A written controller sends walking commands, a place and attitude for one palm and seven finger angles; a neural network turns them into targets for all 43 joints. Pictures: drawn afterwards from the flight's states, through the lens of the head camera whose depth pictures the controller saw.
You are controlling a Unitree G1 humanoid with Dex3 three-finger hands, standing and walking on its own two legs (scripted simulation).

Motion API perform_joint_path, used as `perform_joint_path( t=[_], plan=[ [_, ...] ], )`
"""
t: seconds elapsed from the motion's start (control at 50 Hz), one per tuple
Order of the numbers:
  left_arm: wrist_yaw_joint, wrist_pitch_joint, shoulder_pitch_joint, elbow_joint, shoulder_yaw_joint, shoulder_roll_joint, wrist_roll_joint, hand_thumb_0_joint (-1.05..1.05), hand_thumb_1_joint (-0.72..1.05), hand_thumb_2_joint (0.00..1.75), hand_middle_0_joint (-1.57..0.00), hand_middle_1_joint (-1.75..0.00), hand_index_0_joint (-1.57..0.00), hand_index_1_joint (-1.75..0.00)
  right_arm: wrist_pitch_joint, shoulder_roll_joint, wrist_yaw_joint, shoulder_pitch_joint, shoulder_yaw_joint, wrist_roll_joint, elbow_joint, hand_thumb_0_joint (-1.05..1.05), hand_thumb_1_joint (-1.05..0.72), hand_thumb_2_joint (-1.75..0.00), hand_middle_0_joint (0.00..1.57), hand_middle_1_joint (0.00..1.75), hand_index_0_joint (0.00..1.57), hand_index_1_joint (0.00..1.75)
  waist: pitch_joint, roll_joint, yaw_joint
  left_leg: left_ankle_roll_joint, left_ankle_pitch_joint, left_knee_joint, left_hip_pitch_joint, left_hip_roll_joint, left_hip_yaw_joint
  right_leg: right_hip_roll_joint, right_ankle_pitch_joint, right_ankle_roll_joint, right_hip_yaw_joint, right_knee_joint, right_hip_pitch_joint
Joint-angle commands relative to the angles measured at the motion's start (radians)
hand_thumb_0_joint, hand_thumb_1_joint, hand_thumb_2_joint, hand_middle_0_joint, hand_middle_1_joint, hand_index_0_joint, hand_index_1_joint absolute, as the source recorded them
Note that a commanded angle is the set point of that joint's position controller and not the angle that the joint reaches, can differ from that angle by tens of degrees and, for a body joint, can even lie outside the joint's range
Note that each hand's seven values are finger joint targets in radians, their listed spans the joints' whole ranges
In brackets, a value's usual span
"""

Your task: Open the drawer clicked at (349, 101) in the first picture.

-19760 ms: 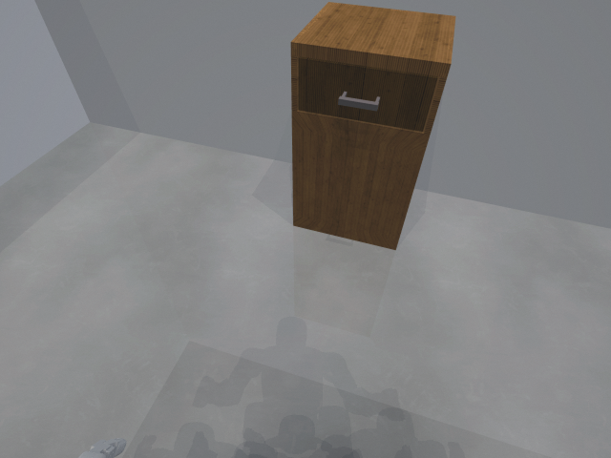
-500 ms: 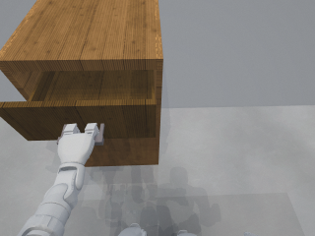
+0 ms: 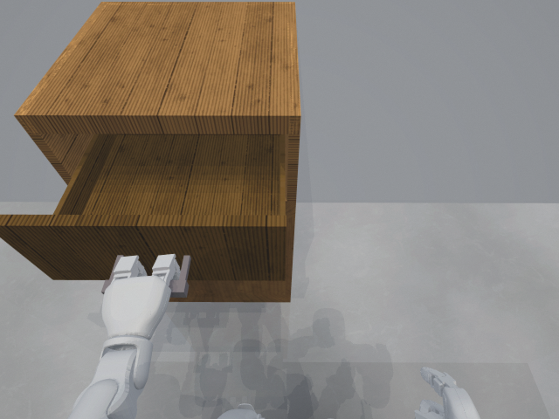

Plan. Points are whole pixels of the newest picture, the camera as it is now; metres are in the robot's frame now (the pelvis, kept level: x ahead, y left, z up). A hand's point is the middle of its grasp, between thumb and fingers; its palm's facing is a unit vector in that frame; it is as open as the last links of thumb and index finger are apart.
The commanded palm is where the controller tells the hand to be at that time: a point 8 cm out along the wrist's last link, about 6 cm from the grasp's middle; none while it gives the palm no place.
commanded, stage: pull the drawer open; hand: left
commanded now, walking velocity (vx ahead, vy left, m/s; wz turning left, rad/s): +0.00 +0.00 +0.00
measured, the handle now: (149, 275) +0.33 +0.23 -0.02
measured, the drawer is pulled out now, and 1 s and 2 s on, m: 0.19 0.30 0.30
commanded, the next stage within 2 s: open the thumb to release the handle in 1.28 s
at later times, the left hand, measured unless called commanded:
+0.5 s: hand (141, 359) +0.21 +0.22 -0.05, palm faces -0.01 -0.09 -1.00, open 5.4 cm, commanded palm +0.18 +0.23 +0.01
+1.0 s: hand (132, 393) +0.17 +0.21 -0.04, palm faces -0.03 -0.10 -0.99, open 5.5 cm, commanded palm +0.12 +0.22 +0.01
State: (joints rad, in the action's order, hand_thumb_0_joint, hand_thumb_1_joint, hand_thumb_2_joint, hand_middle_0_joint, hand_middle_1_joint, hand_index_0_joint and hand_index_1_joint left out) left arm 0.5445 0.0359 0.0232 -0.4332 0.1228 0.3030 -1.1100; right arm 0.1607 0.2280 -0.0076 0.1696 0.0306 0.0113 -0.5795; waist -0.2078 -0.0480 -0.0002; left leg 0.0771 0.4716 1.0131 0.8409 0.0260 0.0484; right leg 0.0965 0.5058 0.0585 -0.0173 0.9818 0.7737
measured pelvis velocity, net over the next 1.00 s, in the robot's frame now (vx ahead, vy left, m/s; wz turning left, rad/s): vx -0.01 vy -0.02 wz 0.00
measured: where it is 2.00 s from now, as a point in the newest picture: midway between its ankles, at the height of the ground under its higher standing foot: outside the picture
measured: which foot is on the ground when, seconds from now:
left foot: down 0.00-1.00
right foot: down 0.00-1.00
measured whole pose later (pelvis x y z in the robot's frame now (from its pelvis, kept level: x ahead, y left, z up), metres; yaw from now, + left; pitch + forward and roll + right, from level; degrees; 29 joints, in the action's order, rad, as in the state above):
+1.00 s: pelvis -0.01 -0.02 -0.02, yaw +0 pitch +16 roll +0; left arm 0.55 -0.08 0.50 -0.05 0.02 0.33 -1.07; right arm 0.15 0.23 0.03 0.12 0.01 0.04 -0.51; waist -0.21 -0.04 0.02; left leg 0.05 0.51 1.12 0.90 0.02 0.05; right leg 0.11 0.56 0.10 -0.03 1.12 0.85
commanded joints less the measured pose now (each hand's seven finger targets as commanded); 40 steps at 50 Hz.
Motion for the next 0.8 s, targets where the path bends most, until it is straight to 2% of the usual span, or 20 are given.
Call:
perform_joint_path(
  t=[0.0,0.02,0.08,0.1,0.14,0.28,0.32,0.34,0.4,0.42,0.46,0.54,0.56,0.62,0.64,0.66,0.68,0.7,0.76,0.78],
  plan=[
    [0.035,0.018,0.026,0.197,-0.086,0.115,0.029,0.00,0.90,0.90,-0.40,-1.35,-0.40,-1.35,-0.042,0.123,0.000,-0.042,0.045,0.003,0.136,0.00,-0.90,-0.90,0.20,0.30,0.20,0.30,-0.244,0.024,0.032,-0.032,-0.416,-0.103,-0.299,-0.007,-0.088,-0.012,-0.405,0.002,0.031,-0.120,-0.083],
    [0.035,0.015,0.050,0.207,-0.121,0.147,0.033,0.00,0.90,0.90,-0.40,-1.35,-0.40,-1.35,-0.042,0.128,0.001,-0.046,0.040,0.003,0.142,0.00,-0.90,-0.90,0.20,0.30,0.20,0.30,-0.246,0.035,0.040,-0.034,-0.419,-0.107,-0.288,-0.007,-0.094,-0.012,-0.410,0.005,0.035,-0.118,-0.096],
    [0.036,0.010,0.076,0.242,-0.091,0.123,0.025,0.00,0.90,0.90,-0.40,-1.35,-0.40,-1.35,-0.042,0.122,0.003,-0.065,0.035,0.006,0.148,0.00,-0.90,-0.90,0.20,0.30,0.20,0.30,-0.239,0.035,0.034,-0.031,-0.391,-0.097,-0.276,0.000,-0.086,-0.016,-0.411,0.001,0.042,-0.113,-0.089],
    [0.039,0.009,0.095,0.241,-0.097,0.124,0.022,0.00,0.90,0.90,-0.40,-1.35,-0.40,-1.35,-0.044,0.121,0.004,-0.061,0.037,0.006,0.147,0.00,-0.90,-0.90,0.20,0.30,0.20,0.30,-0.215,0.032,0.032,-0.032,-0.385,-0.097,-0.272,-0.002,-0.089,-0.014,-0.403,0.004,0.042,-0.114,-0.081],
    [0.046,0.003,0.129,0.276,-0.105,0.134,0.017,0.00,0.90,0.90,-0.40,-1.35,-0.40,-1.35,-0.044,0.120,0.007,-0.081,0.031,0.009,0.156,0.00,-0.90,-0.90,0.20,0.30,0.20,0.30,-0.233,0.011,0.046,-0.033,-0.395,-0.094,-0.281,-0.001,-0.088,-0.015,-0.404,0.005,0.044,-0.104,-0.078],
    [0.059,-0.006,0.220,0.335,-0.115,0.133,0.021,0.00,0.90,0.90,-0.40,-1.35,-0.40,-1.35,-0.048,0.118,0.014,-0.101,0.028,0.014,0.165,0.00,-0.90,-0.90,0.20,0.30,0.20,0.30,-0.203,0.030,0.042,-0.032,-0.356,-0.077,-0.244,0.008,-0.085,-0.018,-0.420,0.005,0.059,-0.097,-0.077],
    [0.062,-0.011,0.242,0.345,-0.139,0.145,0.031,0.00,0.90,0.90,-0.40,-1.35,-0.40,-1.35,-0.051,0.120,0.013,-0.093,0.030,0.015,0.165,0.00,-0.90,-0.90,0.20,0.30,0.20,0.30,-0.204,0.048,0.039,-0.029,-0.349,-0.073,-0.234,0.007,-0.087,-0.019,-0.425,0.006,0.061,-0.098,-0.090],
    [0.066,-0.016,0.268,0.353,-0.153,0.159,0.025,0.00,0.90,0.90,-0.40,-1.35,-0.40,-1.35,-0.051,0.117,0.011,-0.109,0.028,0.015,0.168,0.00,-0.90,-0.90,0.20,0.30,0.20,0.30,-0.220,0.042,0.052,-0.030,-0.339,-0.067,-0.229,0.012,-0.079,-0.020,-0.425,0.004,0.071,-0.091,-0.092],
    [0.068,-0.021,0.312,0.370,-0.143,0.141,0.029,0.00,0.90,0.90,-0.40,-1.35,-0.40,-1.35,-0.054,0.113,0.013,-0.115,0.029,0.015,0.173,0.00,-0.90,-0.90,0.20,0.30,0.20,0.30,-0.190,0.038,0.050,-0.030,-0.315,-0.062,-0.214,0.015,-0.080,-0.021,-0.414,0.006,0.074,-0.092,-0.084],
    [0.073,-0.025,0.328,0.386,-0.175,0.168,0.034,0.00,0.90,0.90,-0.40,-1.35,-0.40,-1.35,-0.054,0.117,0.013,-0.112,0.027,0.017,0.177,0.00,-0.90,-0.90,0.20,0.30,0.20,0.30,-0.212,0.034,0.058,-0.031,-0.327,-0.061,-0.214,0.016,-0.080,-0.021,-0.429,0.009,0.079,-0.087,-0.098],
    [0.072,-0.026,0.368,0.382,-0.160,0.151,0.036,0.00,0.90,0.90,-0.40,-1.35,-0.40,-1.35,-0.056,0.111,0.014,-0.116,0.027,0.015,0.179,0.00,-0.90,-0.90,0.20,0.30,0.20,0.30,-0.184,0.029,0.055,-0.031,-0.315,-0.055,-0.203,0.017,-0.079,-0.021,-0.423,0.007,0.076,-0.085,-0.087],
    [0.073,-0.043,0.421,0.414,-0.188,0.176,0.034,0.00,0.90,0.90,-0.40,-1.35,-0.40,-1.35,-0.054,0.110,0.016,-0.141,0.018,0.018,0.187,0.00,-0.90,-0.90,0.20,0.30,0.20,0.30,-0.192,0.036,0.069,-0.031,-0.299,-0.047,-0.187,0.023,-0.075,-0.022,-0.421,0.008,0.093,-0.078,-0.087],
    [0.070,-0.045,0.457,0.424,-0.177,0.157,0.043,0.00,0.90,0.90,-0.40,-1.35,-0.40,-1.35,-0.059,0.108,0.018,-0.132,0.023,0.017,0.195,0.00,-0.90,-0.90,0.20,0.30,0.20,0.30,-0.179,0.024,0.068,-0.029,-0.295,-0.044,-0.180,0.022,-0.074,-0.025,-0.423,0.008,0.087,-0.081,-0.093],
    [0.067,-0.058,0.474,0.442,-0.202,0.181,0.046,0.00,0.90,0.90,-0.40,-1.35,-0.40,-1.35,-0.059,0.112,0.019,-0.142,0.018,0.020,0.197,0.00,-0.90,-0.90,0.20,0.30,0.20,0.30,-0.177,0.040,0.066,-0.028,-0.285,-0.037,-0.163,0.022,-0.076,-0.027,-0.425,0.009,0.095,-0.075,-0.087],
    [0.068,-0.068,0.496,0.452,-0.213,0.188,0.043,0.00,0.90,0.90,-0.40,-1.35,-0.40,-1.35,-0.059,0.107,0.019,-0.153,0.017,0.021,0.198,0.00,-0.90,-0.90,0.20,0.30,0.20,0.30,-0.188,0.040,0.079,-0.029,-0.275,-0.031,-0.160,0.025,-0.072,-0.026,-0.412,0.007,0.104,-0.070,-0.084],
    [0.066,-0.071,0.521,0.446,-0.204,0.175,0.048,0.00,0.90,0.90,-0.40,-1.35,-0.40,-1.35,-0.062,0.106,0.019,-0.144,0.019,0.021,0.202,0.00,-0.90,-0.90,0.20,0.30,0.20,0.30,-0.156,0.045,0.070,-0.028,-0.263,-0.028,-0.142,0.025,-0.073,-0.028,-0.414,0.007,0.101,-0.073,-0.082],
    [0.066,-0.078,0.536,0.459,-0.224,0.193,0.050,0.00,0.90,0.90,-0.40,-1.35,-0.40,-1.35,-0.061,0.107,0.020,-0.156,0.015,0.023,0.204,0.00,-0.90,-0.90,0.20,0.30,0.20,0.30,-0.174,0.053,0.083,-0.028,-0.252,-0.025,-0.134,0.028,-0.071,-0.029,-0.398,0.006,0.107,-0.071,-0.084],
    [0.065,-0.082,0.547,0.455,-0.221,0.185,0.050,0.00,0.90,0.90,-0.40,-1.35,-0.40,-1.35,-0.061,0.104,0.020,-0.153,0.016,0.021,0.207,0.00,-0.90,-0.90,0.20,0.30,0.20,0.30,-0.147,0.049,0.078,-0.028,-0.243,-0.024,-0.122,0.029,-0.072,-0.029,-0.390,0.008,0.108,-0.072,-0.079],
    [0.069,-0.100,0.558,0.485,-0.228,0.190,0.044,0.00,0.90,0.90,-0.40,-1.35,-0.40,-1.35,-0.063,0.103,0.022,-0.153,0.018,0.026,0.211,0.00,-0.90,-0.90,0.20,0.30,0.20,0.30,-0.153,0.012,0.079,-0.027,-0.232,-0.011,-0.122,0.027,-0.071,-0.030,-0.362,0.011,0.104,-0.061,-0.053],
    [0.070,-0.104,0.564,0.487,-0.238,0.201,0.039,0.00,0.90,0.90,-0.40,-1.35,-0.40,-1.35,-0.060,0.104,0.024,-0.161,0.015,0.028,0.211,0.00,-0.90,-0.90,0.20,0.30,0.20,0.30,-0.160,0.026,0.085,-0.029,-0.224,-0.008,-0.120,0.029,-0.074,-0.028,-0.332,0.011,0.104,-0.057,-0.037]
  ],
)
